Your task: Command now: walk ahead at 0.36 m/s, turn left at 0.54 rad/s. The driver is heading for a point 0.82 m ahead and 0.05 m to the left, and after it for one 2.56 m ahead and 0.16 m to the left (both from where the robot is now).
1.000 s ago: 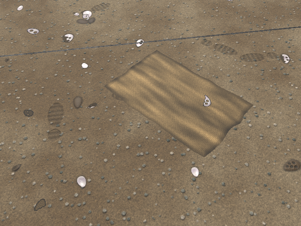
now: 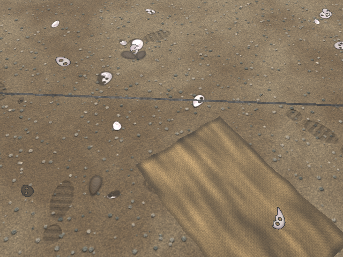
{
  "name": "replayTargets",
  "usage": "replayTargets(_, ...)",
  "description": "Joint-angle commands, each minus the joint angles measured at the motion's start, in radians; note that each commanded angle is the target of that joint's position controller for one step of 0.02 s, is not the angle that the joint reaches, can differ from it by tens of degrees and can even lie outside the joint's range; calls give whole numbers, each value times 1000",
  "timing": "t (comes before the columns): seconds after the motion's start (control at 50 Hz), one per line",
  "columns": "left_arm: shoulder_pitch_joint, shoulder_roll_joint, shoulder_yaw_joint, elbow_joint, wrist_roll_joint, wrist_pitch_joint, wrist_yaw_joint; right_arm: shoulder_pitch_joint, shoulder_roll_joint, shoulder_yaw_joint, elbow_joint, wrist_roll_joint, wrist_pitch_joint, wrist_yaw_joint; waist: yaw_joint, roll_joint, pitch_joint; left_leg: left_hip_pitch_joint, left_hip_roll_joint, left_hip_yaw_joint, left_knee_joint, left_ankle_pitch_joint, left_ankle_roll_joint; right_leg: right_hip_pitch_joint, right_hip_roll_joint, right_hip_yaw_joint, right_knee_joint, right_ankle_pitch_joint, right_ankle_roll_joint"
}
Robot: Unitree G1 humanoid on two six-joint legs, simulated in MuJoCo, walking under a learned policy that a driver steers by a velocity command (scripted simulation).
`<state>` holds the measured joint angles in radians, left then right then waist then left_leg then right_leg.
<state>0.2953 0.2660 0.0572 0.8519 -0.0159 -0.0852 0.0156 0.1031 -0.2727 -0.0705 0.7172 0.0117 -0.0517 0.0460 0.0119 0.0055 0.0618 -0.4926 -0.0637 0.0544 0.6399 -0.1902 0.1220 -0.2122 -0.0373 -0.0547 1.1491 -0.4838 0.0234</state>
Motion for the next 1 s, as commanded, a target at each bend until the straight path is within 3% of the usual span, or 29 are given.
replayTargets(0.02,-80,129,18,-152,-12,-68,-5,162,-151,-44,-40,-2,-16,-12,-60,-25,-211,598,321,-495,-279,517,237,-530,-22,155,217,35,-16)
replayTargets(0.04,-80,144,29,-145,16,-55,6,107,-114,-35,-55,7,-14,-17,-28,-37,-171,481,282,-407,-288,558,202,-480,-53,142,134,63,-8)
replayTargets(0.06,-67,146,34,-148,24,-37,8,83,-109,-30,-71,-1,-10,-22,-2,-23,-146,380,259,-371,-310,605,194,-415,-61,140,102,84,1)
replayTargets(0.12,-50,95,22,-164,34,-2,15,86,-156,-44,-72,-11,-8,-36,27,4,-143,262,211,-293,-319,779,184,-362,-33,109,-62,149,39)
replayTargets(0.18,-116,74,10,-185,35,10,19,97,-173,-50,-68,6,18,-58,8,52,-180,236,153,-244,-275,755,130,-325,16,94,-261,297,60)
replayTargets(0.22,-173,76,7,-197,28,14,13,106,-171,-49,-69,15,40,-71,-15,85,-203,240,140,-261,-250,659,92,-292,42,98,-371,396,63)
replayTargets(0.3,-256,102,12,-227,20,15,-3,124,-164,-46,-77,10,68,-84,-44,113,-193,299,161,-387,-183,474,65,-286,74,134,-520,377,53)
replayTargets(0.36,-203,126,28,-223,23,-3,-8,72,-152,-41,-104,11,70,-87,6,143,-176,326,141,-477,-102,347,29,-182,72,145,-709,425,8)
replayTargets(0.38,-160,150,36,-217,34,-12,-4,65,-123,-31,-116,5,66,-86,24,118,-203,286,99,-448,-21,265,-9,-54,0,171,-768,595,-30)
replayTargets(0.4,-119,208,45,-225,55,-10,7,96,-64,-11,-134,-18,58,-86,11,-35,-277,165,9,-337,195,-11,-59,140,-200,339,-739,942,-114)
replayTargets(0.42,-88,220,48,-201,81,7,6,226,-61,-7,-138,-4,55,-84,-59,-324,-341,-46,-107,-252,389,-536,-120,294,-396,648,-759,1103,-325)
replayTargets(0.44,-109,154,37,-219,45,15,4,281,-158,-28,-93,-8,58,-79,-53,-229,-335,-88,-34,-268,545,-519,-158,264,-407,693,-763,919,-358)
replayTargets(0.46,-133,106,23,-233,34,21,4,211,-199,-42,-80,-1,72,-80,-22,-137,-264,-109,-15,-243,620,-447,-179,203,-335,548,-750,823,-314)
replayTargets(0.48,-155,96,16,-236,35,32,1,172,-180,-41,-75,0,89,-86,-21,-79,-227,-107,-3,-224,633,-393,-191,139,-270,461,-760,727,-273)
replayTargets(0.5,-179,98,13,-236,28,40,1,144,-165,-38,-86,-5,100,-90,-21,-77,-185,-99,10,-223,616,-351,-200,74,-244,420,-782,661,-263)
replayTargets(0.52,-197,107,11,-232,32,49,1,142,-132,-29,-88,-2,106,-85,-36,-91,-161,-45,16,-194,570,-317,-203,2,-201,357,-804,630,-247)
replayTargets(0.56,-213,103,11,-226,38,58,-1,155,-72,-9,-85,0,104,-79,-45,-138,-162,41,24,-126,402,-292,-206,-38,-141,261,-821,608,-230)
replayTargets(0.6,-200,109,14,-215,32,64,0,126,-48,4,-91,-8,97,-76,-21,-176,-184,114,45,-95,234,-286,-202,-22,-140,242,-818,602,-240)
replayTargets(0.66,-160,135,20,-197,23,71,-1,112,-73,-1,-87,-6,92,-69,3,-196,-199,187,52,-81,48,-192,-180,8,-172,281,-805,500,-255)
replayTargets(0.7,-165,126,13,-190,13,76,-2,148,-66,-2,-64,-10,89,-61,-27,-178,-176,296,37,-51,-158,-45,-141,-53,-152,266,-787,384,-219)
replayTargets(0.72,-125,111,7,-172,11,73,-3,140,-77,-2,-68,-21,87,-59,-25,-156,-163,354,50,-75,-220,5,-113,-103,-130,254,-781,309,-167)
replayTargets(0.74,-110,89,-2,-169,22,65,-8,142,-120,-7,-83,-37,85,-63,-13,-77,-166,413,150,-187,-237,53,-70,-172,-93,210,-718,221,-100)
replayTargets(0.76,-80,37,-13,-179,38,54,-14,105,-164,-16,-77,-42,86,-65,51,130,-147,311,237,-279,-252,-7,-5,-163,15,83,-665,146,-33)
replayTargets(0.78,-134,49,-13,-178,49,51,-12,68,-83,4,-83,-45,77,-56,25,157,-115,173,239,-297,-307,-176,13,-61,13,76,-662,196,1)
replayTargets(0.8,-159,63,-7,-173,47,51,-12,47,-43,18,-83,-51,66,-53,22,136,-78,135,199,-268,-316,-259,-20,-26,11,84,-671,259,7)
replayTargets(0.86,-129,77,1,-142,39,57,-3,87,-63,16,-59,-40,38,-53,17,112,-37,123,152,-222,-293,-211,-71,-1,1,98,-673,317,-4)
replayTargets(1.0,-104,63,2,-82,30,53,2,140,-48,19,-33,-26,31,-63,4,24,-53,192,127,-191,-239,-33,-66,10,-5,103,-671,393,-2)
